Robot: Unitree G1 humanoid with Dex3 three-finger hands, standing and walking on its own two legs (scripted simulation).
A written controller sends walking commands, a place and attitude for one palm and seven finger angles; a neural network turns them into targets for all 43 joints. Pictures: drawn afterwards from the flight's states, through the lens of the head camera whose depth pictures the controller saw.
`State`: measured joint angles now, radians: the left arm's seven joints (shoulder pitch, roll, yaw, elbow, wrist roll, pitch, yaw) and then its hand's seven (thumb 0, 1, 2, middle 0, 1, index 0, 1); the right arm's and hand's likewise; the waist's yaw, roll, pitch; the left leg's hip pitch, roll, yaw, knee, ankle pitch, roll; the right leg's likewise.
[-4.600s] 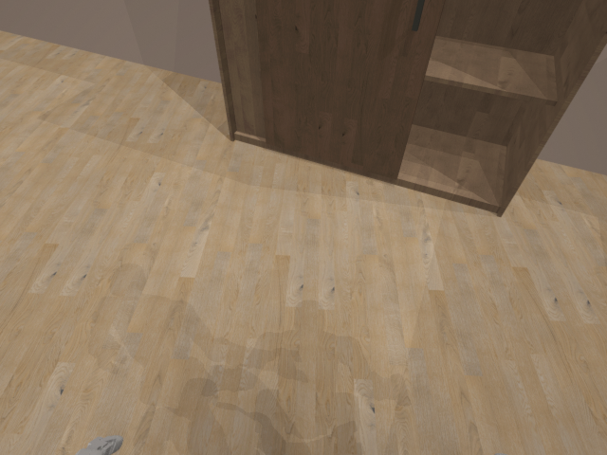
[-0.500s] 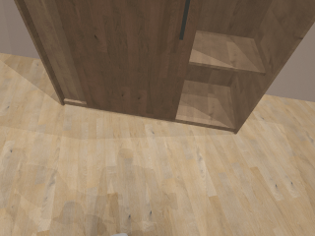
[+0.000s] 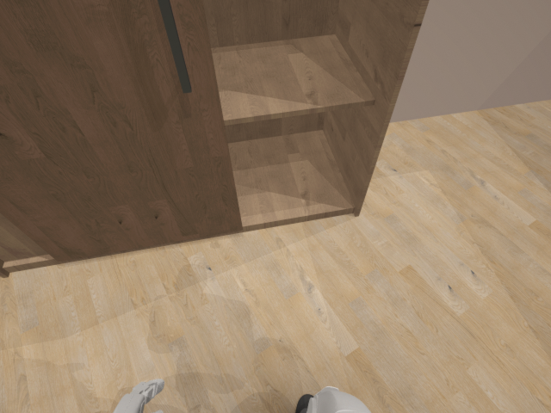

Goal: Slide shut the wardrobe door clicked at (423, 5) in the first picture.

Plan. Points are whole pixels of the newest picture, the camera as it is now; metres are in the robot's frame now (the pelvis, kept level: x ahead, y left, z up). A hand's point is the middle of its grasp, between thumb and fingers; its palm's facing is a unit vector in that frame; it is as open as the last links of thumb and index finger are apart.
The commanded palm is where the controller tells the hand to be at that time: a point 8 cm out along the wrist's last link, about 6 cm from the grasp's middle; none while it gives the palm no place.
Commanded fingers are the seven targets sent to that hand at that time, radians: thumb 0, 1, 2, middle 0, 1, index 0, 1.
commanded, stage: turn to face it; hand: left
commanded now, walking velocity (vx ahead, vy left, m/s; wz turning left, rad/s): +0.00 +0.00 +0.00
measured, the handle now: (169, 17) +0.79 +0.22 +0.16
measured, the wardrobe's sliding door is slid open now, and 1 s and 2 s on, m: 0.49 0.49 0.49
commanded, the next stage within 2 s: take the last steps up to it in 0.68 s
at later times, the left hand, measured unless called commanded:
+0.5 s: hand (163, 407) +0.15 +0.19 -0.15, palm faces +0.13 -0.97 -0.18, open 7.2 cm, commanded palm none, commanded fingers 0.00 0.90 0.90 -0.20 -0.30 -0.20 -0.30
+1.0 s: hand out of the picture +0.08 +0.21 -0.16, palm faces +0.12 -0.98 -0.18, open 7.4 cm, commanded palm none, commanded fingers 0.00 0.90 0.90 -0.20 -0.30 -0.20 -0.30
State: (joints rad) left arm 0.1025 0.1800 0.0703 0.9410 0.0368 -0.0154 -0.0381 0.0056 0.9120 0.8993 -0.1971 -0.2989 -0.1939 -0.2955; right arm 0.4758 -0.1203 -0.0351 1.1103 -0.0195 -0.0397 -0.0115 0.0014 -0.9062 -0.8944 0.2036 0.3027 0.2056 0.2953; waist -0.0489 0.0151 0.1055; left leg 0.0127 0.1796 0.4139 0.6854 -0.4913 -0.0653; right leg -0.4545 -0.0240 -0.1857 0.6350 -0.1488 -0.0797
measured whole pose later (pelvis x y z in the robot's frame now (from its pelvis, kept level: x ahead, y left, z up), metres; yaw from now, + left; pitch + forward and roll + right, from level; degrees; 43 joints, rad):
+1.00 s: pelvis +0.12 +0.04 +0.02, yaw +5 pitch +0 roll +0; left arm 0.32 0.17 0.04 1.12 0.03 0.02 0.01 0.01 0.91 0.90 -0.20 -0.30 -0.20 -0.30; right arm 0.29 -0.16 -0.01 1.07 -0.03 0.00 -0.01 0.00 -0.92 -0.89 0.20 0.30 0.20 0.30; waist 0.00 -0.02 0.00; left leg -0.23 -0.03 0.05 0.52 -0.30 0.06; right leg -0.23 -0.06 -0.16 0.64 -0.44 0.00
